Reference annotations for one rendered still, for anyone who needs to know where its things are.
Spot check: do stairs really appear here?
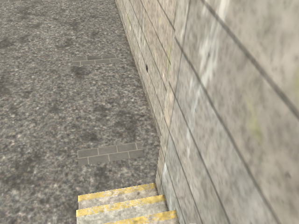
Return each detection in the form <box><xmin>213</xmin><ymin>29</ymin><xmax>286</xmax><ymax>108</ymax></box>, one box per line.
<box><xmin>76</xmin><ymin>183</ymin><xmax>180</xmax><ymax>224</ymax></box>

